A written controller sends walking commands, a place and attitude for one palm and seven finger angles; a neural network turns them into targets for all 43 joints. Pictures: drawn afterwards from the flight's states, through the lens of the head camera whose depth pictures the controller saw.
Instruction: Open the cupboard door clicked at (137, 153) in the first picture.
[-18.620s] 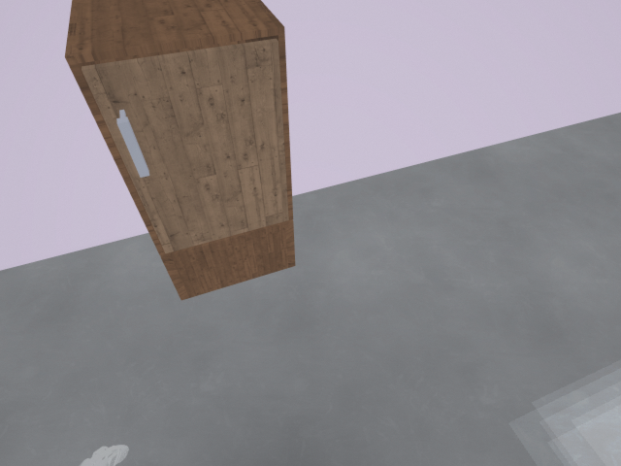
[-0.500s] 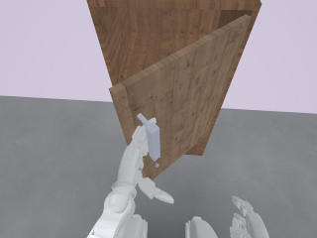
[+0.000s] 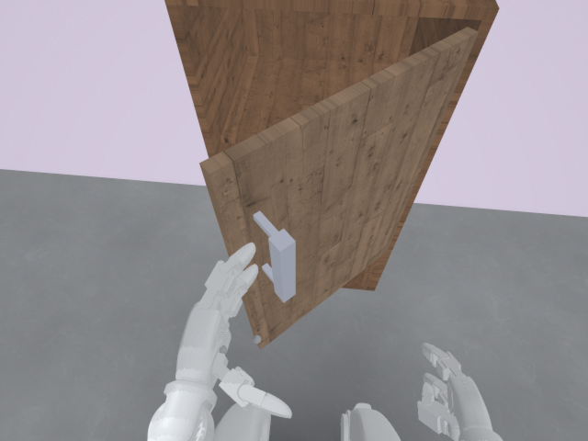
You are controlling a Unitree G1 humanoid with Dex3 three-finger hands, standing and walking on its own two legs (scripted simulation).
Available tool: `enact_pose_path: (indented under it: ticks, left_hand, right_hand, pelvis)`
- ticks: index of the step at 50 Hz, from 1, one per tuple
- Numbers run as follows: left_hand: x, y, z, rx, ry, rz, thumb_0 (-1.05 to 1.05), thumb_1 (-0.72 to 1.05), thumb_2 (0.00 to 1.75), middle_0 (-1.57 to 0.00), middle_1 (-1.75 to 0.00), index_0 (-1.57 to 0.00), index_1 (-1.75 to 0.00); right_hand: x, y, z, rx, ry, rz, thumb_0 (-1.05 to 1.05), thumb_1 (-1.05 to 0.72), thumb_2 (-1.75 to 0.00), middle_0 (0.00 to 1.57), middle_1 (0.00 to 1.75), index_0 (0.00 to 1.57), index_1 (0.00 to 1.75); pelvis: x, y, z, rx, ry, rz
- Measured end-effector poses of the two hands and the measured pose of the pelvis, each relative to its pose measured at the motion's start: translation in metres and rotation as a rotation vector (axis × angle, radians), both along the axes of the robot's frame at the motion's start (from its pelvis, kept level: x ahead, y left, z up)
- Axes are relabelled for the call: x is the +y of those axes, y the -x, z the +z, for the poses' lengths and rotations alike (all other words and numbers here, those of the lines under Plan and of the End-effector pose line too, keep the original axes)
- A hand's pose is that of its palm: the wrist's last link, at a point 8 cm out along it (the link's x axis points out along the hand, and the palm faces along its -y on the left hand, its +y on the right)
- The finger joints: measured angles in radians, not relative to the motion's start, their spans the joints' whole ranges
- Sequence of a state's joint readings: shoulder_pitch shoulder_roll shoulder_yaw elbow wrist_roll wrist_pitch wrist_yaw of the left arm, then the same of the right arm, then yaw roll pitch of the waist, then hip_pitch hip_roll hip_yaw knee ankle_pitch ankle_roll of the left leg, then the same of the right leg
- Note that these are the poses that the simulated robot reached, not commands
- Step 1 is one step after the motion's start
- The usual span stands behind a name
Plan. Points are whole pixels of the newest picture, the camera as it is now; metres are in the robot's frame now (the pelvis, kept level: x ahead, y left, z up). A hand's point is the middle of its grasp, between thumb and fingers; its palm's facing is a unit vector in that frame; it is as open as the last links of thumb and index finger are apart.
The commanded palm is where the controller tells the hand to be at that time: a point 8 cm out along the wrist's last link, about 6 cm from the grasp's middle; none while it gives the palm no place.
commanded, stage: slide the hand sideways off the handle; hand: left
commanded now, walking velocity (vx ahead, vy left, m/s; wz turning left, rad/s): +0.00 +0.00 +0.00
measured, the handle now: (274, 258) +0.34 +0.05 +0.05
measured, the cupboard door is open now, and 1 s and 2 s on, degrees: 44 44 44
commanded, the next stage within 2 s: draw the hand back to the body in 0.42 s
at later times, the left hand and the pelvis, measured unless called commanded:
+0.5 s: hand (208, 369) +0.20 +0.11 +0.04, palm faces -0.08 -1.00 -0.01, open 16.3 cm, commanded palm +0.19 +0.17 +0.05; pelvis +0.00 -0.01 -0.01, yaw +0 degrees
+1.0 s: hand (135, 363) +0.19 +0.16 +0.12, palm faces -0.06 -1.00 -0.07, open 16.3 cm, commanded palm +0.16 +0.22 +0.14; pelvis +0.00 +0.01 +0.03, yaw +0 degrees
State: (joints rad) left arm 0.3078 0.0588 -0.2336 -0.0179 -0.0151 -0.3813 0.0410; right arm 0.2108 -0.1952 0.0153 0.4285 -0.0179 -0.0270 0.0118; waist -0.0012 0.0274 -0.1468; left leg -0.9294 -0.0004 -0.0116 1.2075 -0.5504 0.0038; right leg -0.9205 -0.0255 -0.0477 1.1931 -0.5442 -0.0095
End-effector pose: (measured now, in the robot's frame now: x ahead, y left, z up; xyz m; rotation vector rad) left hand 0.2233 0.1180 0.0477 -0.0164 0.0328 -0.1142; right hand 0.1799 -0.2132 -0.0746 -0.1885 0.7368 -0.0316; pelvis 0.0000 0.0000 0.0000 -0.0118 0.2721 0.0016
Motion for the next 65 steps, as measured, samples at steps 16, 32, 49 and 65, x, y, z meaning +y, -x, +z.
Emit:
enact_pose_path:
  ticks: [16, 32, 49, 65]
  left_hand:
    - [0.034, 0.026, 0.000, 0.024, -0.034, 0.055, -0.01, -0.50, 0.30, -0.15, -0.31, -0.16, -0.31]
    - [0.054, 0.034, 0.012, -0.022, -0.031, 0.006, -0.01, -0.50, 0.30, -0.15, -0.30, -0.15, -0.30]
    - [0.096, 0.052, 0.076, -0.032, -0.078, 0.048, -0.01, -0.49, 0.30, -0.15, -0.30, -0.15, -0.30]
    - [0.145, 0.056, 0.131, 0.065, -0.376, 0.375, -0.01, -0.12, 0.46, -0.16, -0.30, -0.17, -0.30]
  right_hand:
    - [-0.020, -0.005, -0.005, -0.015, 0.025, -0.016, 0.01, -0.90, -0.90, 0.20, 0.30, 0.20, 0.30]
    - [-0.021, 0.005, -0.004, -0.049, 0.048, -0.055, 0.02, -0.90, -0.90, 0.20, 0.30, 0.20, 0.30]
    - [-0.001, 0.008, 0.053, -0.143, 0.034, -0.056, 0.02, -0.90, -0.90, 0.20, 0.30, 0.20, 0.30]
    - [0.016, -0.005, 0.080, -0.120, 0.037, -0.051, 0.02, -0.90, -0.90, 0.20, 0.30, 0.20, 0.30]
  pelvis:
    - [-0.011, -0.006, -0.007, 0.015, 0.001, 0.007]
    - [-0.006, 0.002, -0.013, 0.003, 0.017, 0.006]
    - [0.008, -0.002, 0.028, -0.116, 0.028, 0.012]
    - [0.016, -0.020, 0.069, -0.227, 0.013, 0.007]
